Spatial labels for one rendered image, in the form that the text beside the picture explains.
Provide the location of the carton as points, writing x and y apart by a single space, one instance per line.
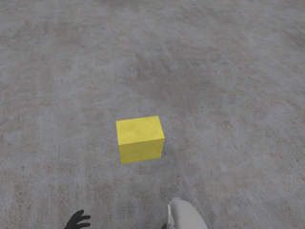
139 139

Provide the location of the right robot thigh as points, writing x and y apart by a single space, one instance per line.
182 215

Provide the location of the left robot hand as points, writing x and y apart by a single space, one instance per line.
72 223

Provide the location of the robot right shin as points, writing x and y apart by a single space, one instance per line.
168 225

